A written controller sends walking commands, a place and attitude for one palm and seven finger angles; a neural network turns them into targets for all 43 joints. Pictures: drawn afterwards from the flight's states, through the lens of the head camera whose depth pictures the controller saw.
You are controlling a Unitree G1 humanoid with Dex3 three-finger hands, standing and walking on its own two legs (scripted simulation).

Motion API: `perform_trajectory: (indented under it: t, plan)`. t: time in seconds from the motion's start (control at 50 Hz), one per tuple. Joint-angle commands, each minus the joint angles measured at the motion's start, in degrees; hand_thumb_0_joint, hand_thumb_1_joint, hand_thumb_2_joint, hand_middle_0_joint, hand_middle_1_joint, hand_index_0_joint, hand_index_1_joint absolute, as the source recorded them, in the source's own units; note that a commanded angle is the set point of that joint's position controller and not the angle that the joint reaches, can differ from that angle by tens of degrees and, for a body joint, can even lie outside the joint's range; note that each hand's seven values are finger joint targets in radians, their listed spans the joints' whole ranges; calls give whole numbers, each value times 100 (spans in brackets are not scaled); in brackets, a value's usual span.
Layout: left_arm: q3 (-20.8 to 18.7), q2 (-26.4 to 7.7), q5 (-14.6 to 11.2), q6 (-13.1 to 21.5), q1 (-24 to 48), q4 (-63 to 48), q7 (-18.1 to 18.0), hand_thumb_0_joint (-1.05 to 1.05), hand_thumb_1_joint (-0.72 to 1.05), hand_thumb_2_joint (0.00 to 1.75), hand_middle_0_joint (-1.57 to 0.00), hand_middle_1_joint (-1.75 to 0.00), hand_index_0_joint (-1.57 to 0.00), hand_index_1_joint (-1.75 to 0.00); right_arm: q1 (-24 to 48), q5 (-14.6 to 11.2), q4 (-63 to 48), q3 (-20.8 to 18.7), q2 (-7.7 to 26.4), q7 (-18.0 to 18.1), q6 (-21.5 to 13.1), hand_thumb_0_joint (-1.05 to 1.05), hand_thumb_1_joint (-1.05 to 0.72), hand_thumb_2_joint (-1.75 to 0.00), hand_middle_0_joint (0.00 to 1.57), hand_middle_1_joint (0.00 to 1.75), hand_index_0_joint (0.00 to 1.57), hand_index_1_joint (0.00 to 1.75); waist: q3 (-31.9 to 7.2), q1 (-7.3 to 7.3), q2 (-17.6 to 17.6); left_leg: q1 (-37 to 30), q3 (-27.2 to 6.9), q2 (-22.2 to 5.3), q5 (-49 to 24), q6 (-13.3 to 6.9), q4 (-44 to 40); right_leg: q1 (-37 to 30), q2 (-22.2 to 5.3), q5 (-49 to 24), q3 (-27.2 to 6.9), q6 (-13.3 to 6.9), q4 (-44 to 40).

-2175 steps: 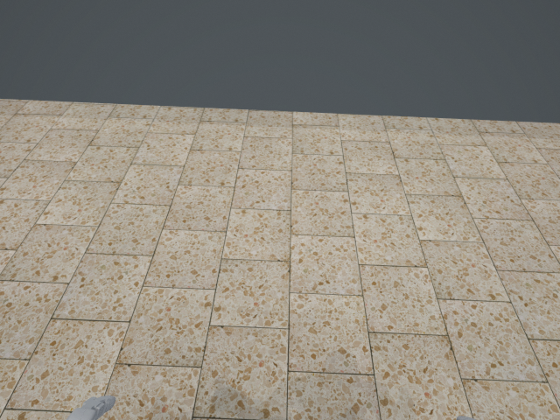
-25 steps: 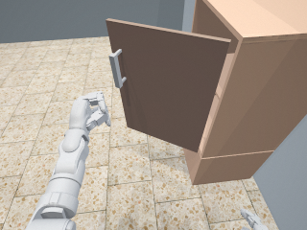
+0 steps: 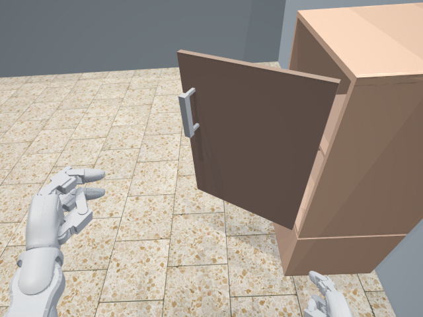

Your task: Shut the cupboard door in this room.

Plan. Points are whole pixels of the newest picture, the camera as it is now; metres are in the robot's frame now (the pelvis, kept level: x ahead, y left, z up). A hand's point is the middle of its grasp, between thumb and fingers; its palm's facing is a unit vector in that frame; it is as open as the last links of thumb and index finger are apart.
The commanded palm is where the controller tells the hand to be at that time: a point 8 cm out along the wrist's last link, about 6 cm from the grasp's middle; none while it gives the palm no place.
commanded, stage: draw the hand back to the body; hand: left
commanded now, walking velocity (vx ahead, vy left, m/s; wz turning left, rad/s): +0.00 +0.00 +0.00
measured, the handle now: (190, 113) +0.66 +0.14 +0.04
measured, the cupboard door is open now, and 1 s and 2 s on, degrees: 59 59 59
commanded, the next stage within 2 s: step back with the hand held close in 0.56 s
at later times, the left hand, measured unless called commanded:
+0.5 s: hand (50, 235) +0.19 +0.26 +0.15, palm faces +0.47 -0.79 -0.39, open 7.3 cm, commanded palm +0.14 +0.30 +0.17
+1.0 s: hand (42, 240) +0.18 +0.27 +0.14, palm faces +0.37 -0.77 -0.51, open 7.4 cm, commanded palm +0.12 +0.31 +0.17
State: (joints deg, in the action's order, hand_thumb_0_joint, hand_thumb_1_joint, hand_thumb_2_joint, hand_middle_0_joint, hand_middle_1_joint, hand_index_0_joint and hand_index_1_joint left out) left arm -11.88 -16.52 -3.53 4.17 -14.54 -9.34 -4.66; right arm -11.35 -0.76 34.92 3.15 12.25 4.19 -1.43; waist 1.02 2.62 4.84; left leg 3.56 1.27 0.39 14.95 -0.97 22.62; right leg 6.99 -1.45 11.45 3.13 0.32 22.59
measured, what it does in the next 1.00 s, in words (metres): stands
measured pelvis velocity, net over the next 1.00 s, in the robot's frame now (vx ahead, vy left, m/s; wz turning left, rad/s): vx -0.02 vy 0.01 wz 0.00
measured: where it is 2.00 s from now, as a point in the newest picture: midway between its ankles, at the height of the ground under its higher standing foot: outside the picture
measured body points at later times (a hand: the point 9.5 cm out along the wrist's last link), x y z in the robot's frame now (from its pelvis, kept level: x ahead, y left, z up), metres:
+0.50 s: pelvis +0.00 +0.00 +0.00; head -0.03 -0.03 +0.45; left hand +0.16 +0.30 +0.17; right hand +0.18 -0.22 -0.09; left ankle -0.02 +0.11 -0.74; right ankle +0.01 -0.12 -0.74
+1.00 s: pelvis -0.02 +0.01 -0.01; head +0.00 +0.00 +0.44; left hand +0.15 +0.31 +0.17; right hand +0.15 -0.24 -0.10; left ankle -0.02 +0.11 -0.74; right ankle +0.01 -0.12 -0.74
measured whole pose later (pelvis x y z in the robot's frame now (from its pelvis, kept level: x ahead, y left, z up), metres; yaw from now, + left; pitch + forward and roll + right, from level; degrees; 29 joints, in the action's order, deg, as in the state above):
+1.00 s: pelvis -0.02 +0.01 -0.01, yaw +0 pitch +1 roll +0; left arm -22.3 -23.0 -3.1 8.6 -32.3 -25.5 -7.3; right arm -11.0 -0.8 33.1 -1.1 14.9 5.2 -0.4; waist 1.1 0.0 2.7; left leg 14.4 1.9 1.1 15.7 -1.9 29.4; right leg 17.2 -2.4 11.1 2.4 1.2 27.8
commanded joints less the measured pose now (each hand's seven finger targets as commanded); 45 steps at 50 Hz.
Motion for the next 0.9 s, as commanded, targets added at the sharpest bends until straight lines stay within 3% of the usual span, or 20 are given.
perform_trajectory:
  t: [0.0,0.06,0.16,0.2,0.28,0.36,0.38,0.44,0.48,0.54,0.58,0.6,0.64,0.66,0.68,0.7,0.74,0.8,0.88]
  plan:
    - [-1104,-1374,-16,421,435,-1922,-164,0,90,90,-42,-54,-42,-54,766,40,-957,-317,562,63,-338,0,-90,-90,20,30,20,30,-808,98,-52,395,-31,-33,-1568,54,-343,-821,84,-1127,-33,-104,-181]
    - [-1271,-1419,8,461,-54,-2344,-227,0,90,90,-34,-45,-34,-45,725,47,-928,-354,536,55,-467,0,-90,-90,20,30,20,30,-828,104,180,290,-12,-56,-1849,88,-271,-759,101,-1248,-10,-91,-150]
    - [-1652,-1510,-7,472,-896,-2458,-292,0,90,90,-20,-30,-20,-30,655,39,-848,-422,568,43,-609,0,-90,-90,20,30,20,30,-460,120,-66,432,-16,-116,-1761,111,-298,-562,114,-1063,32,-66,-172]
    - [-1310,-1199,14,459,-682,-2222,-261,0,90,90,-20,-30,-20,-30,635,21,-775,-421,608,50,-634,0,-90,-90,20,30,20,30,-37,8,-205,494,5,-123,-1357,84,-382,-261,103,-711,30,-51,-279]
    - [-1156,-1130,55,458,-263,-1882,-298,0,90,90,-20,-30,-20,-30,587,9,-664,-465,707,117,-686,0,-90,-90,20,30,20,30,291,-75,-344,523,-34,-120,-647,23,-492,47,101,-49,14,-42,-422]
    - [-1362,-1339,81,533,-277,-2157,-358,0,90,90,-20,-30,-20,-30,636,47,-718,-457,665,143,-757,0,-90,-90,20,30,20,30,-361,65,-351,412,-44,-51,-840,-13,-451,-344,90,-231,-2,-59,-290]
    - [-1512,-1522,73,533,-401,-2203,-372,0,90,90,-20,-30,-20,-30,645,58,-704,-465,687,149,-767,0,-90,-90,20,30,20,30,-504,104,-275,379,-25,-52,-856,-13,-424,-449,75,-251,-41,-60,-304]
    - [-1503,-1468,89,583,-510,-2544,-386,0,90,90,-20,-30,-20,-30,682,70,-734,-426,592,134,-830,0,-90,-90,20,30,20,30,-689,121,21,376,4,-36,-1140,26,-364,-620,71,-580,-37,-76,-224]
    - [-1618,-1605,109,572,-575,-2524,-408,0,90,90,-20,-30,-20,-30,692,74,-695,-397,608,125,-862,0,-90,-90,20,30,20,30,-471,141,304,503,-28,-42,-1084,77,-384,-583,81,-512,-38,-100,-255]
    - [-1515,-1402,81,548,-616,-2298,-381,0,90,90,-20,-30,-20,-30,693,59,-689,-381,545,116,-862,0,-90,-90,20,30,20,30,-34,95,147,618,-4,-73,-957,89,-434,-374,103,-374,-12,-92,-313]
    - [-1621,-1469,62,547,-695,-2131,-354,0,90,90,-20,-30,-20,-30,666,61,-669,-411,592,127,-851,0,-90,-90,20,30,20,30,15,106,-133,626,-2,-84,-945,73,-446,-350,118,-342,-11,-88,-365]
    - [-1508,-1346,58,555,-668,-2182,-330,0,90,90,-20,-30,-20,-30,668,45,-701,-421,574,122,-832,0,-90,-90,20,30,20,30,-62,83,-81,563,31,-97,-984,65,-442,-354,104,-368,-26,-78,-334]
    - [-1483,-1278,27,542,-734,-1992,-302,0,90,90,-20,-30,-20,-30,649,41,-693,-432,579,115,-808,0,-90,-90,20,30,20,30,22,78,-305,588,67,-99,-976,41,-428,-296,107,-375,-28,-50,-363]
    - [-1493,-1313,35,546,-711,-2018,-298,0,90,90,-20,-30,-20,-30,644,41,-701,-448,593,109,-796,0,-90,-90,20,30,20,30,-74,83,-361,544,68,-97,-988,31,-420,-314,110,-379,-33,-46,-361]
    - [-2282,-2169,87,804,309,-2198,-371,0,90,90,-20,-30,-20,-30,562,-56,-886,-381,717,45,-675,0,-90,-90,20,30,20,30,428,-161,50,1108,-60,-156,-327,-30,-323,33,-155,-325,-482,-85,-576]
    - [-1820,-1597,47,824,-602,-1799,-300,0,90,90,-20,-30,-20,-30,584,3,-820,-509,731,68,-621,0,-90,-90,20,30,20,30,148,-127,-566,1179,-121,-205,-273,-68,-10,288,-348,-185,-573,-131,-663]
    - [-1509,-1351,71,819,-1005,-1934,-268,0,90,90,-20,-30,-20,-30,606,21,-856,-528,732,13,-529,0,-90,-90,20,30,20,30,-201,-163,-802,941,-46,-138,-433,-77,302,415,-541,-292,-737,-215,-699]
    - [-1658,-1536,62,863,-1279,-2239,-349,0,90,90,-20,-30,-20,-30,559,11,-884,-564,754,27,-414,0,-90,-90,20,30,20,30,-747,-198,-584,985,-94,-170,-786,-42,441,205,-683,-914,-699,-289,-343]
    - [-2086,-1972,36,886,-1486,-2933,-470,0,90,90,-20,-30,-20,-30,600,13,-1045,-628,827,116,-262,0,-90,-90,20,30,20,30,-1369,-197,-156,985,-227,-335,-2000,-9,332,-225,-470,-2133,-412,-165,412]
